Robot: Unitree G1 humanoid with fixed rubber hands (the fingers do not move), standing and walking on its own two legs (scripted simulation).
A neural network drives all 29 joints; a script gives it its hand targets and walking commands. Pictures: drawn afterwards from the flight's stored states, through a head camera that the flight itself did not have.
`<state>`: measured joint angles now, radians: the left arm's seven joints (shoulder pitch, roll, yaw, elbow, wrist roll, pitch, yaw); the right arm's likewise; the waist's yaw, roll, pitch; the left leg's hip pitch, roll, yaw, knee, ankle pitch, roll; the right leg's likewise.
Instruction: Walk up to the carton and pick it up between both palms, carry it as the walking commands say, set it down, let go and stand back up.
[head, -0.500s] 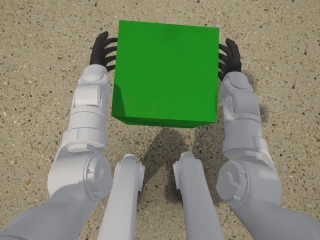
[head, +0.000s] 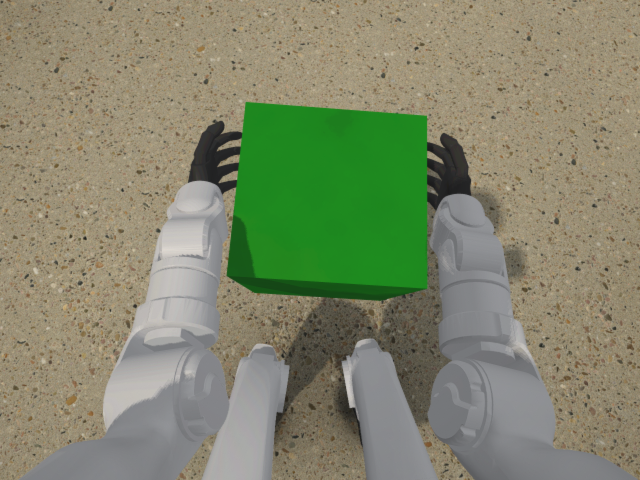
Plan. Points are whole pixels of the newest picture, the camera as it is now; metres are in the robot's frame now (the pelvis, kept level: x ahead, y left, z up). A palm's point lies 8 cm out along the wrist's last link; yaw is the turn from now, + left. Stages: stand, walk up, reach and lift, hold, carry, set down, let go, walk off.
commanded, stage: reach and lift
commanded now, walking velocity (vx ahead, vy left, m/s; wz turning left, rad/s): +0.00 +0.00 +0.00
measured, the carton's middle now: (325, 220) +0.43 -0.02 -0.13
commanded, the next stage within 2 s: none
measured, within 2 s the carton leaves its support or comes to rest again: neither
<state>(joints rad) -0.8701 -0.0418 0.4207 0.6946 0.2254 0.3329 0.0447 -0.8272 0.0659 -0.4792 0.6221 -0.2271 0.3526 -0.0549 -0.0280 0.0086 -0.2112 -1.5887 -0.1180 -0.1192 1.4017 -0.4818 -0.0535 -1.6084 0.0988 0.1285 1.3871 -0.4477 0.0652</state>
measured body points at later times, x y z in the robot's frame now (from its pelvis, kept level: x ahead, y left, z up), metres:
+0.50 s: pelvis +0.02 +0.00 +0.06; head +0.19 -0.01 +0.48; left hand +0.45 +0.13 +0.01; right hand +0.43 -0.17 +0.01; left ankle +0.07 +0.13 -0.57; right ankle +0.08 -0.14 -0.57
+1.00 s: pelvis +0.04 +0.00 +0.13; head +0.16 +0.00 +0.56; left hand +0.42 +0.14 +0.09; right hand +0.41 -0.17 +0.09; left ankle +0.07 +0.13 -0.57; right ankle +0.08 -0.14 -0.57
